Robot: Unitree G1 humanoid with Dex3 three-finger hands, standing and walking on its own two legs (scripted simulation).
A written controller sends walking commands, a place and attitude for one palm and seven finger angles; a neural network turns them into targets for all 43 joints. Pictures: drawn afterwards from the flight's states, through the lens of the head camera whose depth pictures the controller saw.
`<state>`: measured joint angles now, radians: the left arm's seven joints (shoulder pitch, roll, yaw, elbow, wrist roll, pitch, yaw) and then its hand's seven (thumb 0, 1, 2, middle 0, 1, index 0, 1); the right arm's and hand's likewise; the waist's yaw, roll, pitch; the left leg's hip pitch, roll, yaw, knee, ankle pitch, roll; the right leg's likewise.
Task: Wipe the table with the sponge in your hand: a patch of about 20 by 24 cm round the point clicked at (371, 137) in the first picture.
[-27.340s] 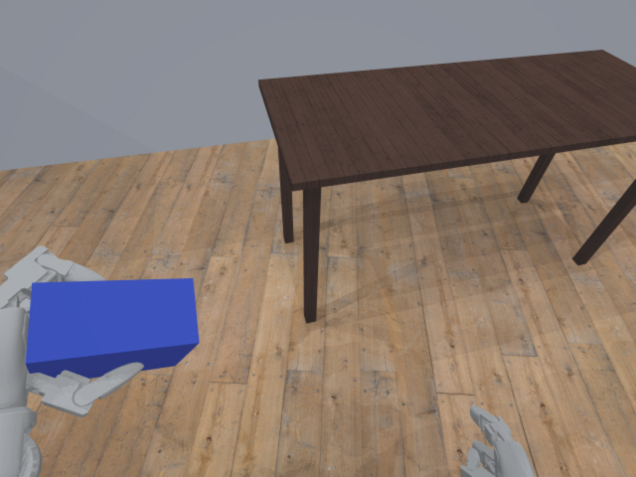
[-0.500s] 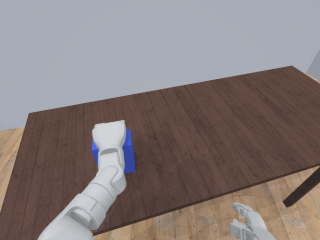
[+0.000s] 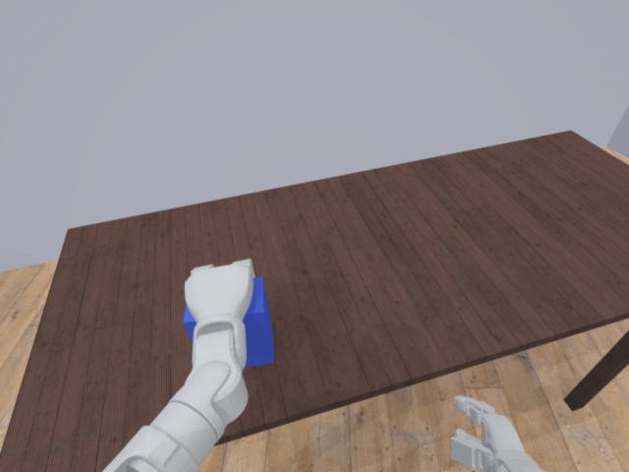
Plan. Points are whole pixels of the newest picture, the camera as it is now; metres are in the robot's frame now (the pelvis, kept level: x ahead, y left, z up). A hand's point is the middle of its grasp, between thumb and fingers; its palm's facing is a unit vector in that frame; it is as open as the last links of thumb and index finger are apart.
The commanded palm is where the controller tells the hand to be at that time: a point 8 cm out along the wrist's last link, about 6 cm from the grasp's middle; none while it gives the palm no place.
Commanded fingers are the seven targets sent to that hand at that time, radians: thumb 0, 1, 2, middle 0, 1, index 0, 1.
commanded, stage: wipe back along the third lane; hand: left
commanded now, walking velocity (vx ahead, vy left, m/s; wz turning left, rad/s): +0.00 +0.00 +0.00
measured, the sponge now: (235, 334) +0.32 +0.17 -0.02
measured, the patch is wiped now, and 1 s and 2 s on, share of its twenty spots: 1.00 1.00 1.00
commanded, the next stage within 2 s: slide back across to the middle lane in 1.28 s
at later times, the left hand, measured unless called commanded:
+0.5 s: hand (234, 339) +0.28 +0.15 +0.03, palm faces +0.03 -0.08 -1.00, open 10.4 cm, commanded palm +0.23 +0.13 +0.06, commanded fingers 0.00 0.10 1.30 -1.20 -1.60 -1.20 -1.60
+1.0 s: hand (236, 339) +0.28 +0.15 +0.03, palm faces +0.00 -0.07 -1.00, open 10.4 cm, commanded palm +0.23 +0.13 +0.06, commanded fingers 0.00 0.10 1.30 -1.20 -1.60 -1.20 -1.60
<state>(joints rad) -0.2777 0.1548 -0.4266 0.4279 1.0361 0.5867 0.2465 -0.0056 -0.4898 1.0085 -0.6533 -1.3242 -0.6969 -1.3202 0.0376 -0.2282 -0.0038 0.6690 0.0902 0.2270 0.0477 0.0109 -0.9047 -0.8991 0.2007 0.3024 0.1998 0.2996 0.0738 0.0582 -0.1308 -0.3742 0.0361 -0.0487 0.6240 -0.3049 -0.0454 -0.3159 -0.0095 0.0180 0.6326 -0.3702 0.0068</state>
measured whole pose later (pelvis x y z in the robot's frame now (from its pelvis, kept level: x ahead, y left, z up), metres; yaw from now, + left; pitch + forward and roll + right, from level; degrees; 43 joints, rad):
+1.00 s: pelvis -0.02 -0.01 +0.00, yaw -1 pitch +1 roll +0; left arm -0.19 0.14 -0.45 0.35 1.05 0.57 0.24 -0.01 -0.49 1.01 -0.65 -1.33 -0.70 -1.32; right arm 0.03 -0.23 -0.01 0.68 0.09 0.20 0.05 0.01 -0.90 -0.90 0.20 0.30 0.20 0.30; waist 0.09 0.07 -0.13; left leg -0.36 0.04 -0.04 0.63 -0.29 -0.05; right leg -0.32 0.00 0.02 0.67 -0.37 0.00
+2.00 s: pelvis -0.01 +0.00 +0.00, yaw -2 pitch -2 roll +0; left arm 0.06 0.25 -0.30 0.08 1.01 0.47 0.19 -0.01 -0.50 1.01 -0.66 -1.32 -0.71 -1.32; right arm 0.02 -0.24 0.00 0.66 0.08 0.13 0.02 0.01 -0.90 -0.90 0.20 0.30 0.20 0.30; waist 0.09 0.06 -0.09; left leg -0.26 0.06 -0.02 0.57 -0.28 -0.05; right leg -0.22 0.01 0.05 0.59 -0.34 0.00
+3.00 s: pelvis -0.05 -0.01 -0.01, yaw -1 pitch +5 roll +0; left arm -0.39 0.33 -0.14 0.66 1.02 0.29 0.19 -0.01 -0.55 1.03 -0.71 -1.29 -0.76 -1.28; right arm 0.16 -0.26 -0.02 0.71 0.08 0.10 -0.08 0.01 -0.90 -0.90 0.20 0.30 0.20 0.30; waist 0.04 0.07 -0.11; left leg -0.49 0.05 -0.06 0.65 -0.25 -0.03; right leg -0.45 0.02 0.02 0.69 -0.32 -0.01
